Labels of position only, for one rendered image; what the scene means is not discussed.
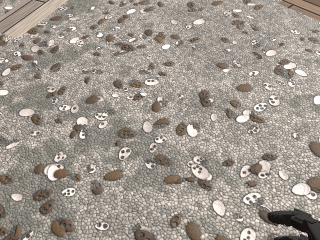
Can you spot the right robot hand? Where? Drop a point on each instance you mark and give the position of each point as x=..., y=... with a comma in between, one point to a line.
x=299, y=220

